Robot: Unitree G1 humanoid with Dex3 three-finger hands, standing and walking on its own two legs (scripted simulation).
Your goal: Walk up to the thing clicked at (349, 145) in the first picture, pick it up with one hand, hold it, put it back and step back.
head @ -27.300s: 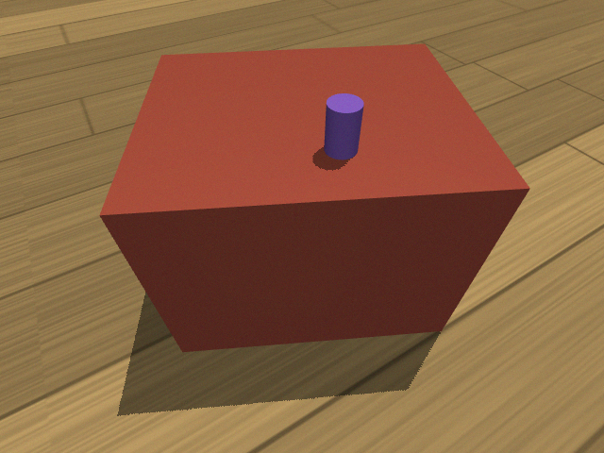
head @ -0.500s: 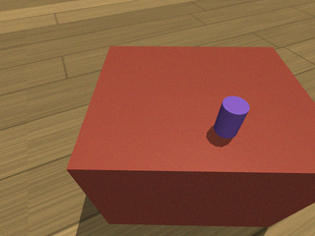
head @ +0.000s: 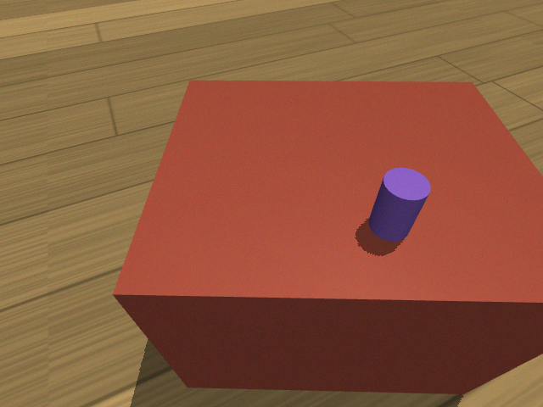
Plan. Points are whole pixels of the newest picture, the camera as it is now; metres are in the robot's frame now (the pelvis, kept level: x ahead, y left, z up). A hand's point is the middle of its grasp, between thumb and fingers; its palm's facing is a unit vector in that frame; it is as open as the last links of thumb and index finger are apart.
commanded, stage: stand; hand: right
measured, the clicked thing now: (397, 205) +0.48 -0.23 -0.02
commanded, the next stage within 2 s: step back in 0.90 s
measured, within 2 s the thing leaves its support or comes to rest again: neither
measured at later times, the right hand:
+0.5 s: hand out of the picture +0.07 -0.25 -0.16, palm faces -0.04 +0.94 -0.34, open 7.4 cm
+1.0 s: hand out of the picture +0.07 -0.26 -0.16, palm faces -0.03 +0.94 -0.35, open 7.4 cm
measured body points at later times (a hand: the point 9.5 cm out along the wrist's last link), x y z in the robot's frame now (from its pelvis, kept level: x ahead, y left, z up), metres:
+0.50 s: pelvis +0.00 +0.00 +0.00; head +0.01 +0.00 +0.45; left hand +0.07 +0.30 -0.13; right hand +0.07 -0.30 -0.13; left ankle +0.01 +0.14 -0.75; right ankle -0.04 -0.12 -0.75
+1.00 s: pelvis -0.02 +0.00 -0.01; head +0.02 +0.00 +0.44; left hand +0.06 +0.31 -0.14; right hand +0.07 -0.30 -0.14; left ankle +0.01 +0.14 -0.75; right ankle -0.04 -0.12 -0.75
